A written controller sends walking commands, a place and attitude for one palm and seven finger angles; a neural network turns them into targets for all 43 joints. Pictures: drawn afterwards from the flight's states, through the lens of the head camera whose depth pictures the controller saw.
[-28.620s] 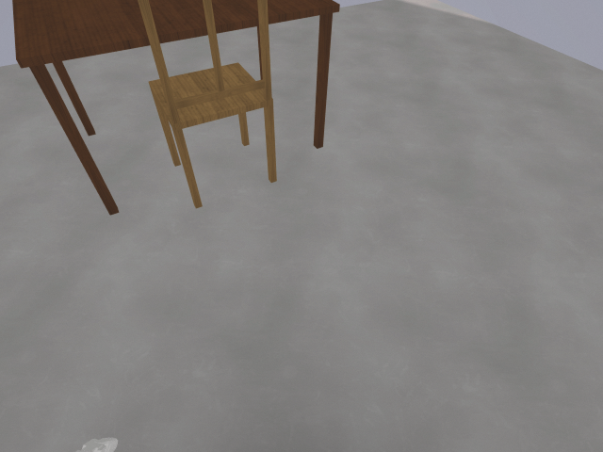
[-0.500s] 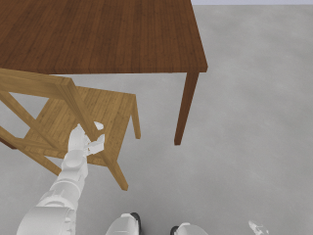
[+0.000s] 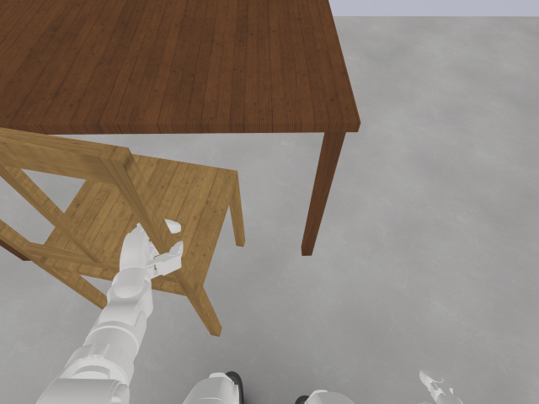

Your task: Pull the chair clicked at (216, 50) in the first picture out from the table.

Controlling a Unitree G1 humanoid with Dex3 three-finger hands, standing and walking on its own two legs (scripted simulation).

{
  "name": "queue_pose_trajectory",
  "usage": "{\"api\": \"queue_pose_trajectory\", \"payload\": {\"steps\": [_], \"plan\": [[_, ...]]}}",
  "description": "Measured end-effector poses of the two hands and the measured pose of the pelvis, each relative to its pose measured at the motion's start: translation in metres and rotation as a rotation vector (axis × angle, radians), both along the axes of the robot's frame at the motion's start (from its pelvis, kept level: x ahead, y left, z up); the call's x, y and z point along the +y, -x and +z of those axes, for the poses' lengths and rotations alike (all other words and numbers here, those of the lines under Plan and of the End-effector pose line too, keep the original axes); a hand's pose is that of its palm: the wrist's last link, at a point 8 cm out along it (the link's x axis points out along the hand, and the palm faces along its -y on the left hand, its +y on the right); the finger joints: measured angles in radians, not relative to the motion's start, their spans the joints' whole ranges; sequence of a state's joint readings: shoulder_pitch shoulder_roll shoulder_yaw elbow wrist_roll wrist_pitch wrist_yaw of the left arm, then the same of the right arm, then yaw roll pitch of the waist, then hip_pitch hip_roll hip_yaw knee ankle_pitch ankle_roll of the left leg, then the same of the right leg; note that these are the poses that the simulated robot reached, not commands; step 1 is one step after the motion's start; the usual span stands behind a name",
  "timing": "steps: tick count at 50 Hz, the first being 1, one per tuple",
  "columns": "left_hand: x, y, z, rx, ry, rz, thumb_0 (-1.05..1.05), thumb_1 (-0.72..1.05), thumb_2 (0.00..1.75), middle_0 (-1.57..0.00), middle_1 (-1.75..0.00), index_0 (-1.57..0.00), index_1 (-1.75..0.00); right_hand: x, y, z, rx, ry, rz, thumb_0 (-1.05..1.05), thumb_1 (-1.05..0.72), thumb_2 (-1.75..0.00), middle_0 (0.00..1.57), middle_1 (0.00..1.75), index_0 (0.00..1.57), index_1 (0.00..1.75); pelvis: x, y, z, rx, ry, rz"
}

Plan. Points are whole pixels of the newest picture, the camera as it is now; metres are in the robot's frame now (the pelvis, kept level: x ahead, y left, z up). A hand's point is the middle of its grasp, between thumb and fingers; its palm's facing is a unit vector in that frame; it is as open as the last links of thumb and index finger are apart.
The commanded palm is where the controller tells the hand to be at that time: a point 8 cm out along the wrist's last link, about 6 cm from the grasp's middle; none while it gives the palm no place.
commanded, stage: stop walking, hand still on the chair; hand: left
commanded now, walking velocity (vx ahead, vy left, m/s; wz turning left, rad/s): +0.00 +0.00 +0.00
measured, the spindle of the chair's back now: (60, 220) +0.41 +0.39 -0.05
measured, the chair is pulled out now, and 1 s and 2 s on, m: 0.12 0.12 0.12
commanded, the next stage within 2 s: open the thumb and straighten the fingers in 0.74 s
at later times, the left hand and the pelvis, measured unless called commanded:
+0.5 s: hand (171, 255) +0.35 +0.18 -0.05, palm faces +0.14 -0.98 -0.16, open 6.0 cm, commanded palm +0.32 +0.23 -0.03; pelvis +0.07 +0.01 +0.02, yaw +0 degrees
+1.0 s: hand (167, 251) +0.35 +0.19 -0.05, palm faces +0.16 -0.98 -0.14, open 6.7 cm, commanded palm +0.32 +0.23 -0.03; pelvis +0.08 +0.00 +0.01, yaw +3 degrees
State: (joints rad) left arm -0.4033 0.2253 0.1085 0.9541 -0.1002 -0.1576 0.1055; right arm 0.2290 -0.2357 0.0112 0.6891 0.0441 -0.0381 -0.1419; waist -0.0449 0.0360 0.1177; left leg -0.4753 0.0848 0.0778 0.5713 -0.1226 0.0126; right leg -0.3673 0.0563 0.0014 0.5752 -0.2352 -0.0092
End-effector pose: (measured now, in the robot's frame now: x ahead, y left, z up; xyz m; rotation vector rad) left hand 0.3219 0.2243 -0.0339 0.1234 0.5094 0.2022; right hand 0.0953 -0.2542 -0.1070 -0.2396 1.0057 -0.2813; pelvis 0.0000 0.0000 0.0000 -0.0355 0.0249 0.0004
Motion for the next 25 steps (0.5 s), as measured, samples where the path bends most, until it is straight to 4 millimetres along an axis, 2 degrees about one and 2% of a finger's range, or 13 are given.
{"api": "queue_pose_trajectory", "payload": {"steps": [7,19,25], "plan": [[0.001,0.005,0.002,0.025,0.018,0.006,0.07,0.61,0.73,-0.16,-1.02,-0.5,-1.45,0.006,-0.026,0.011,-0.038,0.004,0.022,0.01,-0.91,-0.9,0.2,0.3,0.21,0.3,0.004,-0.021,0.007,-0.019,-0.003,0.001],[0.002,0.001,0.005,0.071,0.019,-0.011,0.09,0.6,0.73,-0.17,-1.02,-0.49,-1.45,0.015,-0.087,0.029,-0.138,0.001,0.061,0.01,-0.91,-0.9,0.2,0.3,0.21,0.3,0.009,-0.059,0.015,-0.023,-0.017,0.004],[0.003,0.0,0.005,0.083,0.019,-0.009,0.1,0.59,0.75,-0.17,-1.03,-0.49,-1.45,0.019,-0.107,0.032,-0.158,-0.014,0.077,0.01,-0.91,-0.9,0.2,0.3,0.21,0.3,0.008,-0.071,0.017,-0.02,-0.022,0.007]]}}
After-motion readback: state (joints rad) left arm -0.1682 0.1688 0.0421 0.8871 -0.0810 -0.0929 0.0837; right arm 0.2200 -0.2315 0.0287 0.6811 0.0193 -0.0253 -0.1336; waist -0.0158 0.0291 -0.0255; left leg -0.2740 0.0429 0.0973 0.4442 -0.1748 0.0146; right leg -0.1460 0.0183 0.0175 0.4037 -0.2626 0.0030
